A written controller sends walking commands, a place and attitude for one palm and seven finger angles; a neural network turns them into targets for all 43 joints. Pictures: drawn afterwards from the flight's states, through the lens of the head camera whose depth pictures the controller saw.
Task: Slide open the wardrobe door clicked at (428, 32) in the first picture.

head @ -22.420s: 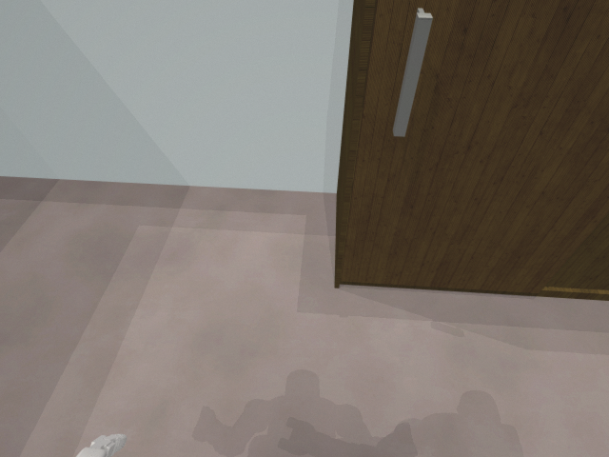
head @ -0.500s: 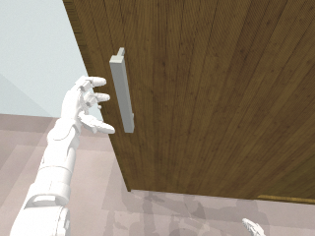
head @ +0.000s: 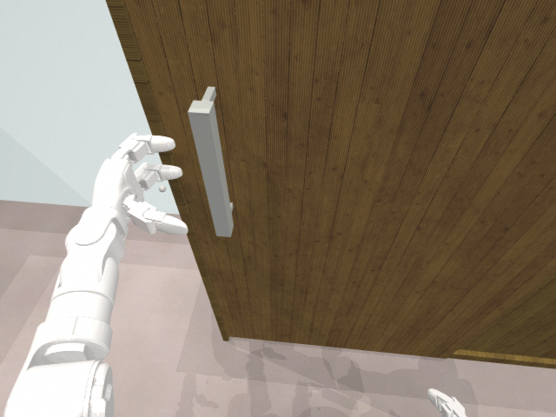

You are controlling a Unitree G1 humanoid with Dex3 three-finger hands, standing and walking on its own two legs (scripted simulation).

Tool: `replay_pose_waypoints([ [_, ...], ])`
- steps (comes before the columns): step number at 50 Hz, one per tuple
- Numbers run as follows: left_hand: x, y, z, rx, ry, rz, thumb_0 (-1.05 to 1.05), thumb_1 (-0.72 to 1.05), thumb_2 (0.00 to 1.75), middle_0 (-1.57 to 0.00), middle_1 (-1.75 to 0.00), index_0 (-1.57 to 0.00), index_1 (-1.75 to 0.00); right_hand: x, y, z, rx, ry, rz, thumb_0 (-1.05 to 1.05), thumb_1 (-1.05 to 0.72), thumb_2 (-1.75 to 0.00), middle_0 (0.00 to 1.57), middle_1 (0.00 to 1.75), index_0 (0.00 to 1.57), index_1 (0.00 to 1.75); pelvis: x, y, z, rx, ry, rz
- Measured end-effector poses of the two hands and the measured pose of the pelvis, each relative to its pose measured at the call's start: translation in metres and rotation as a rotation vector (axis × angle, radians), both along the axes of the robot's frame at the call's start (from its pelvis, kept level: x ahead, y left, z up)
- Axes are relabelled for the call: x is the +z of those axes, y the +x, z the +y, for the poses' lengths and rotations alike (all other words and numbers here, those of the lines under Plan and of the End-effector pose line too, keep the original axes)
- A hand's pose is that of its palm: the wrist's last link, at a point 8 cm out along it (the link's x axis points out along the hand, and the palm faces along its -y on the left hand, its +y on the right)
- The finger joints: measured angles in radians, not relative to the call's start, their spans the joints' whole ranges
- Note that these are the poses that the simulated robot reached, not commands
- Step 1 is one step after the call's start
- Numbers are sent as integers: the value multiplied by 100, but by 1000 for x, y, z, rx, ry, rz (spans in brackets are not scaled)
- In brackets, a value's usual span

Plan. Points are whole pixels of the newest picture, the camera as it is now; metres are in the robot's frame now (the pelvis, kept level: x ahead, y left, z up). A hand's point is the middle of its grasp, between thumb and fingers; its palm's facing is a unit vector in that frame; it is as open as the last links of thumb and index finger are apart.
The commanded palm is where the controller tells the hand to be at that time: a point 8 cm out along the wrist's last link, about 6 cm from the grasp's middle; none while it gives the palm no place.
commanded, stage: move the hooked fingers beside the handle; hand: left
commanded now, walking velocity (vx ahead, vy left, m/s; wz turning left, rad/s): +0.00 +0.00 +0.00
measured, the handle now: (218, 170) +0.45 +0.11 +0.12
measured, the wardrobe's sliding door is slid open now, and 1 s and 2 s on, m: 0.00 0.00 0.00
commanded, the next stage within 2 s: feel for the door with the fingertips in 0.48 s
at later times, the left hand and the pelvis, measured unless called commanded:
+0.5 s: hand (158, 192) +0.39 +0.18 +0.13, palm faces -0.03 -1.00 +0.00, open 14.0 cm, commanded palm +0.37 +0.23 +0.13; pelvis -0.01 +0.00 +0.00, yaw +0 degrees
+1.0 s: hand (187, 194) +0.39 +0.14 +0.13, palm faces -0.07 -1.00 -0.01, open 14.0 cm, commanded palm +0.37 +0.19 +0.13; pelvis -0.01 +0.01 +0.00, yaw -1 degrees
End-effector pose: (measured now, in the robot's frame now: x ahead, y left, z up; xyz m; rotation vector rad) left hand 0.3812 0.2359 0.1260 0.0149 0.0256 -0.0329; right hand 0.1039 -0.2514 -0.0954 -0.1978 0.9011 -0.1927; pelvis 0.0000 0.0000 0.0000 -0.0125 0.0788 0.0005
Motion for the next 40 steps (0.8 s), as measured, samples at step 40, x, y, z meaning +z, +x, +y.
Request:
replay_pose_waypoints([
  [40, 1, -11, -20, -26, -26, -40, -1, -50, 30, -30, -120, -30, -120, 2, -7, 5, -1, 11, -36, 1, -91, -90, 20, 30, 20, 30, 0, -9, 3, -9, 3, -9],
])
